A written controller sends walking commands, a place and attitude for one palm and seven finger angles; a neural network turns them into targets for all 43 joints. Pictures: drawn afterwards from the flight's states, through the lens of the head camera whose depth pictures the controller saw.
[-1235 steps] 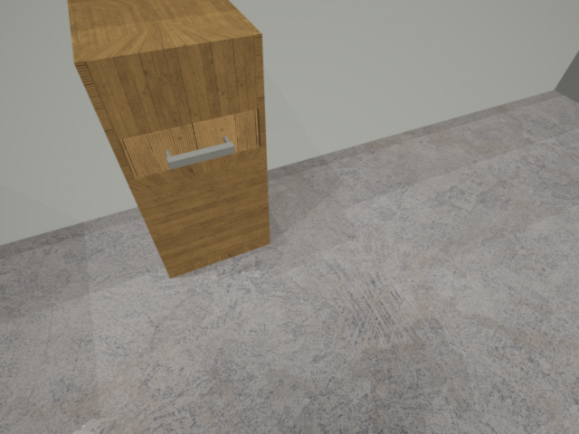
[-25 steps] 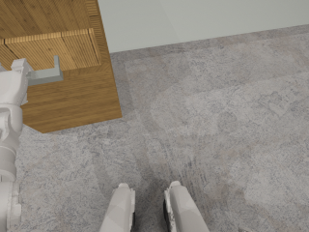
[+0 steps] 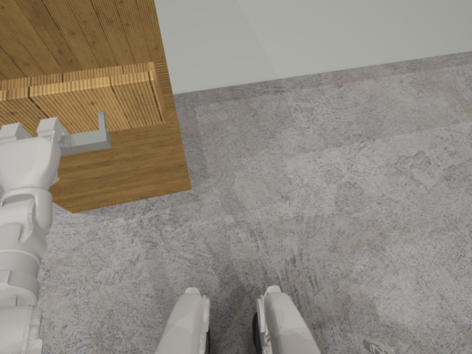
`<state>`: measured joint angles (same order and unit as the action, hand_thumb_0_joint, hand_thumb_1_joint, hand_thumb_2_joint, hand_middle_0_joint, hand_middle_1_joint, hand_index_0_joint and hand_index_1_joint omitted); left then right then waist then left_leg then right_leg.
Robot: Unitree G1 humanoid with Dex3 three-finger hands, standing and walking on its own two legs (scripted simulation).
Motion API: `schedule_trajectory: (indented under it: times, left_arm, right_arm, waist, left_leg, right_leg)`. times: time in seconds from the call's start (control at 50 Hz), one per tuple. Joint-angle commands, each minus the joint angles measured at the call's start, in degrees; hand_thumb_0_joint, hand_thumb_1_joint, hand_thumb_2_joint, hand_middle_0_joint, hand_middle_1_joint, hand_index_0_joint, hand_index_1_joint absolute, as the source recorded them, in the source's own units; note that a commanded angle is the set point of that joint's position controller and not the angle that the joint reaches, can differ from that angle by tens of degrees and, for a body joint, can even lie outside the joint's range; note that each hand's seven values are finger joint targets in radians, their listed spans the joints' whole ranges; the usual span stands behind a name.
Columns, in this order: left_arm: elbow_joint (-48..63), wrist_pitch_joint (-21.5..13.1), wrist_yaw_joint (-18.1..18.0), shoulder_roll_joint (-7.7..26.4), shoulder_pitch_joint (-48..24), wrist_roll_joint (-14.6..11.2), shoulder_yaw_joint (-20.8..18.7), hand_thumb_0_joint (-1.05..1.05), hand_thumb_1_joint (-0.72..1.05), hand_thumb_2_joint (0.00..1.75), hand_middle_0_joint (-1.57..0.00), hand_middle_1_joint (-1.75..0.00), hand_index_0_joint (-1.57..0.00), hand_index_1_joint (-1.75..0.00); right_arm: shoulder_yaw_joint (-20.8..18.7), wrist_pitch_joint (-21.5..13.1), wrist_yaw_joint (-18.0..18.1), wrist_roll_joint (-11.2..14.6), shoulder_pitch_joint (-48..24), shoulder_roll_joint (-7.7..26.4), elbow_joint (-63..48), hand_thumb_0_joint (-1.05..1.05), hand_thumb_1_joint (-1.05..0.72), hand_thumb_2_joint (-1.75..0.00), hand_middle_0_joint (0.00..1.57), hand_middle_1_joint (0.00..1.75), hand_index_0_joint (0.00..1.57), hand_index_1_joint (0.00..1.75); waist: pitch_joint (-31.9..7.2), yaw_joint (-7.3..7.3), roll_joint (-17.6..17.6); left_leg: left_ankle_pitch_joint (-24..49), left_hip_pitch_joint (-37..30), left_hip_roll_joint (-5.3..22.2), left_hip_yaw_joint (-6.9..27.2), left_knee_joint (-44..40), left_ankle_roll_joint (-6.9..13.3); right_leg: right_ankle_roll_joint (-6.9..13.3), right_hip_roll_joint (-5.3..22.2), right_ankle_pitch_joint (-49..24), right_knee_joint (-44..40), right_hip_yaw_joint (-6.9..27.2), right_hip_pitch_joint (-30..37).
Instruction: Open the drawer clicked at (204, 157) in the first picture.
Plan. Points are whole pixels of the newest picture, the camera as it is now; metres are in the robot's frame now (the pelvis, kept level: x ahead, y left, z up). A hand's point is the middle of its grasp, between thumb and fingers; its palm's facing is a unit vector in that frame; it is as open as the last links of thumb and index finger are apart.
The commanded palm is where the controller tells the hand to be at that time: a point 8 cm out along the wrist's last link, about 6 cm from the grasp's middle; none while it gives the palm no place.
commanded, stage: pull the drawer open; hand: left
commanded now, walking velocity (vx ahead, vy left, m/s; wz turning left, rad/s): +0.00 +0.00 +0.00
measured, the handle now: (50, 136) +0.46 +0.34 -0.04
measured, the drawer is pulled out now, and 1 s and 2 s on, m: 0.03 0.08 0.12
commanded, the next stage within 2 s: none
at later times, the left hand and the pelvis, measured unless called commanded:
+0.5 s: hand (48, 188) +0.38 +0.33 -0.06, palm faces -0.02 -0.02 -1.00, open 6.0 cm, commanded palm +0.35 +0.31 -0.01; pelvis -0.01 -0.01 +0.00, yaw +1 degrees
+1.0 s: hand (49, 199) +0.36 +0.33 -0.06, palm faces -0.03 -0.01 -1.00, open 6.1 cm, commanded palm +0.32 +0.31 -0.01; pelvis +0.00 -0.01 +0.00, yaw +1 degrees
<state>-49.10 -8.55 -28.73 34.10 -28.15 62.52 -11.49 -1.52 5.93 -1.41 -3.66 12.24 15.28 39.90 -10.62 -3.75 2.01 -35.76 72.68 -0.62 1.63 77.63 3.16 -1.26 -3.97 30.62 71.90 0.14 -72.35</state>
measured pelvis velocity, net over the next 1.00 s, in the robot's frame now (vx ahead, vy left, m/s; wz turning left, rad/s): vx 0.00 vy -0.01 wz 0.01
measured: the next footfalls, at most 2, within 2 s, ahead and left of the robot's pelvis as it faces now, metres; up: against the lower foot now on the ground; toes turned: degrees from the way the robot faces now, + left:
none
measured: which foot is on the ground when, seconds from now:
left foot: down 0.00-1.00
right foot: down 0.00-1.00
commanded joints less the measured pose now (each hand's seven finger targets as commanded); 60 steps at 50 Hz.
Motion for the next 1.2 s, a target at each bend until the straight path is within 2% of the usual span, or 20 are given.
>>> schedule_trajectory:
  times: [0.0, 0.06, 0.14, 0.18, 0.2, 0.24, 0.26, 0.32, 0.36, 0.42, 0.46, 0.5, 0.56, 0.6, 0.76, 0.84, 0.9, 1.0, 1.04, 1.18]
  left_arm:
    - [7.41, -0.2, -2.67, 15.33, -6.1, -0.59, -4.74, 0.0, 0.9, 0.9, -0.4, -1.35, -0.4, -1.35]
    - [9.0, -0.08, -3.23, 15.03, -5.05, -0.44, -4.96, 0.0, 0.9, 0.9, -0.4, -1.35, -0.4, -1.35]
    - [8.94, 0.38, -3.36, 13.11, -6.3, -0.63, -3.29, 0.0, 0.9, 0.9, -0.4, -1.35, -0.4, -1.35]
    - [9.79, 0.38, -3.47, 14.28, -6.33, -0.77, -4.27, 0.0, 0.9, 0.9, -0.4, -1.35, -0.4, -1.35]
    - [9.22, 0.65, -3.49, 14.24, -4.66, -0.61, -4.41, 0.0, 0.9, 0.9, -0.4, -1.35, -0.4, -1.35]
    - [9.2, 0.74, -3.41, 12.46, -6.34, -0.74, -2.66, 0.0, 0.9, 0.9, -0.4, -1.35, -0.4, -1.35]
    - [8.8, 0.81, -3.44, 13.56, -5.17, -0.82, -3.57, 0.0, 0.9, 0.9, -0.4, -1.35, -0.4, -1.35]
    - [8.03, 0.64, -3.28, 14.46, -5.3, -0.83, -4.24, 0.0, 0.9, 0.9, -0.4, -1.35, -0.4, -1.35]
    - [7.31, 0.61, -3.28, 13.04, -5.4, -0.74, -2.82, 0.0, 0.9, 0.9, -0.4, -1.35, -0.4, -1.35]
    - [7.18, 0.28, -3.32, 13.88, -5.72, -0.42, -3.38, 0.0, 0.9, 0.9, -0.4, -1.35, -0.4, -1.35]
    - [7.8, 0.21, -3.56, 13.54, -4.22, -0.59, -3.58, 0.0, 0.9, 0.9, -0.4, -1.35, -0.4, -1.35]
    - [8.9, 0.17, -3.63, 12.96, -3.25, -0.5, -3.38, 0.0, 0.9, 0.9, -0.4, -1.35, -0.4, -1.35]
    - [8.27, 0.22, -3.67, 13.27, -2.58, -1.06, -3.79, 0.0, 0.9, 0.9, -0.4, -1.35, -0.4, -1.35]
    - [9.23, 0.05, -3.69, 13.87, -1.5, -1.04, -4.57, 0.0, 0.9, 0.9, -0.4, -1.35, -0.4, -1.35]
    - [12.07, 0.54, -4.41, 11.82, 2.05, -0.91, -4.15, 0.0, 0.9, 0.9, -0.4, -1.35, -0.4, -1.35]
    - [11.94, 1.16, -4.54, 10.29, 2.01, -0.97, -2.92, 0.0, 0.9, 0.9, -0.4, -1.35, -0.4, -1.35]
    - [13.59, 1.42, -4.7, 11.44, 4.49, -1.17, -4.51, 0.0, 0.9, 0.9, -0.4, -1.35, -0.4, -1.35]
    - [15.01, 1.96, -4.71, 9.11, 6.94, -1.46, -3.15, 0.0, 0.9, 0.9, -0.4, -1.35, -0.4, -1.35]
    - [14.75, 2.1, -4.75, 9.15, 6.87, -1.43, -3.15, 0.0, 0.9, 0.9, -0.4, -1.35, -0.4, -1.35]
    - [16.31, 2.62, -5.15, 8.21, 7.89, -0.95, -2.72, 0.0, 0.9, 0.9, -0.4, -1.35, -0.4, -1.35]
  right_arm:
    - [-3.68, -0.4, 0.65, 0.06, 8.51, 10.68, -2.15, 0.0, -0.9, -0.9, 0.2, 0.3, 0.2, 0.3]
    - [-3.92, -0.5, 0.55, 0.09, 8.39, 10.7, -2.37, 0.0, -0.9, -0.9, 0.2, 0.3, 0.2, 0.3]
    - [-4.1, -0.95, 0.58, 0.25, 8.09, 10.51, -2.28, 0.0, -0.9, -0.9, 0.2, 0.3, 0.2, 0.3]
    - [-4.12, -1.11, 0.71, 0.22, 7.91, 10.74, -2.2, 0.0, -0.9, -0.9, 0.2, 0.3, 0.2, 0.3]
    - [-4.06, -1.08, 0.77, 0.29, 7.75, 10.68, -2.22, 0.0, -0.9, -0.9, 0.2, 0.3, 0.2, 0.3]
    - [-4.14, -1.5, 0.81, 0.42, 7.6, 10.34, -1.97, 0.0, -0.9, -0.9, 0.2, 0.3, 0.2, 0.3]
    - [-3.95, -1.58, 0.79, 0.48, 7.51, 10.51, -2.04, 0.0, -0.9, -0.9, 0.2, 0.3, 0.2, 0.3]
    - [-3.87, -1.83, 1.14, 0.51, 7.14, 10.51, -1.83, 0.0, -0.9, -0.9, 0.2, 0.3, 0.2, 0.3]
    - [-3.71, -2.12, 1.18, 0.67, 6.79, 10.21, -1.92, 0.0, -0.9, -0.9, 0.2, 0.3, 0.2, 0.3]
    - [-3.74, -2.51, 1.33, 0.65, 6.61, 10.35, -1.79, 0.0, -0.9, -0.9, 0.2, 0.3, 0.2, 0.3]
    - [-3.81, -2.72, 1.43, 0.64, 6.48, 10.12, -2.08, 0.0, -0.9, -0.9, 0.2, 0.3, 0.2, 0.3]
    - [-3.89, -2.73, 1.36, 0.72, 6.33, 10.04, -2.2, 0.0, -0.9, -0.9, 0.2, 0.3, 0.2, 0.3]
    - [-3.84, -3.05, 1.46, 0.85, 6.03, 9.94, -2.17, 0.0, -0.9, -0.9, 0.2, 0.3, 0.2, 0.3]
    - [-3.8, -3.1, 1.51, 0.81, 5.79, 9.89, -2.28, 0.0, -0.9, -0.9, 0.2, 0.3, 0.2, 0.3]
    - [-4.15, -3.21, 1.58, 0.79, 5.3, 9.64, -2.64, 0.0, -0.9, -0.9, 0.2, 0.3, 0.2, 0.3]
    - [-4.23, -3.35, 1.61, 0.86, 5.14, 9.52, -2.59, 0.0, -0.9, -0.9, 0.2, 0.3, 0.2, 0.3]
    - [-4.2, -3.23, 1.68, 0.81, 4.96, 9.49, -2.96, 0.0, -0.9, -0.9, 0.2, 0.3, 0.2, 0.3]
    - [-4.17, -3.23, 1.6, 0.82, 4.42, 9.19, -3.3, 0.0, -0.9, -0.9, 0.2, 0.3, 0.2, 0.3]
    - [-4.16, -3.31, 1.73, 0.86, 4.15, 9.16, -3.27, 0.0, -0.9, -0.9, 0.2, 0.3, 0.2, 0.3]
    - [-4.23, -3.33, 1.69, 0.62, 3.97, 9.28, -3.48, 0.0, -0.9, -0.9, 0.2, 0.3, 0.2, 0.3]
  waist:
    - [-29.2, 3.32, 8.07]
    - [-30.2, 3.76, 8.06]
    - [-29.15, 2.78, 7.14]
    - [-30.78, 3.05, 7.18]
    - [-30.59, 3.63, 7.65]
    - [-29.24, 2.72, 6.95]
    - [-28.6, 3.33, 6.64]
    - [-28.26, 3.24, 5.43]
    - [-27.11, 2.92, 5.41]
    - [-26.83, 3.35, 6.14]
    - [-28.41, 3.61, 5.13]
    - [-29.15, 3.92, 7.23]
    - [-27.29, 3.7, 3.68]
    - [-28.79, 4.3, 4.76]
    - [-28.84, 4.51, 5.04]
    - [-27.34, 3.79, 4.0]
    - [-29.52, 4.86, 3.94]
    - [-28.04, 4.77, 5.28]
    - [-26.53, 4.46, 3.59]
    - [-27.41, 4.6, 5.07]
  left_leg:
    - [42.14, -27.61, 2.36, 3.33, -9.17, -3.19]
    - [43.1, -29.08, 2.55, 3.79, -9.5, -3.67]
    - [38.95, -27.65, 2.41, 3.46, -9.63, -3.28]
    - [38.76, -28.2, 2.43, 3.89, -9.78, -3.48]
    - [38.61, -28.35, 2.3, 3.48, -9.88, -3.45]
    - [36.16, -27.27, 2.2, 3.22, -9.93, -3.13]
    - [34.98, -26.24, 1.97, 3.04, -10.29, -3.08]
    - [32.69, -24.48, 1.72, 2.59, -10.01, -2.65]
    - [30.11, -23.2, 1.37, 2.22, -10.38, -2.38]
    - [29.33, -22.99, 1.37, 2.39, -10.35, -2.51]
    - [29.63, -22.75, 1.11, 1.86, -10.14, -2.22]
    - [31.82, -24.9, 1.37, 2.3, -10.36, -2.73]
    - [29.31, -21.59, 0.95, 1.55, -10.11, -1.99]
    - [29.91, -21.8, 0.85, 1.21, -9.87, -1.97]
    - [33.13, -23.84, 1.06, 1.39, -9.96, -2.28]
    - [32.93, -23.82, 1.12, 1.61, -10.1, -2.24]
    - [34.28, -24.55, 0.98, 1.32, -10.21, -2.25]
    - [35.75, -25.62, 1.1, 1.29, -10.69, -2.39]
    - [34.12, -24.17, 1.05, 1.15, -10.78, -2.16]
    - [36.94, -26.81, 1.33, 2.16, -11.1, -2.83]
  right_leg:
    - [3.39, 0.22, -24.15, -2.53, -3.99, 12.02]
    - [3.51, 0.12, -23.54, -2.54, -4.16, 11.93]
    - [3.4, 0.08, -21.88, -3.14, -4.08, 11.42]
    - [3.51, 0.14, -21.67, -2.72, -4.04, 11.7]
    - [3.5, 0.17, -21.47, -2.77, -3.94, 11.58]
    - [3.43, 0.11, -20.64, -3.36, -4.0, 11.23]
    - [3.55, 0.1, -20.37, -3.36, -3.95, 12.05]
    - [3.51, 0.14, -20.43, -3.32, -3.55, 12.57]
    - [3.59, 0.12, -19.4, -3.86, -3.52, 12.87]
    - [3.71, 0.21, -18.37, -3.42, -3.54, 11.78]
    - [3.62, 0.19, -19.75, -3.62, -3.21, 13.7]
    - [3.73, 0.29, -19.76, -3.38, -3.42, 12.49]
    - [3.55, 0.13, -20.46, -4.01, -2.94, 14.84]
    - [3.56, 0.29, -21.29, -3.54, -2.69, 15.38]
    - [3.56, 0.28, -22.65, -3.61, -2.78, 15.2]
    - [3.48, 0.27, -22.36, -4.02, -2.95, 14.68]
    - [3.5, 0.37, -23.86, -3.83, -2.64, 16.71]
    - [3.52, 0.36, -23.85, -4.41, -2.81, 16.41]
    - [3.48, 0.29, -23.85, -4.8, -2.66, 16.86]
    - [3.65, 0.39, -23.02, -4.35, -3.1, 15.31]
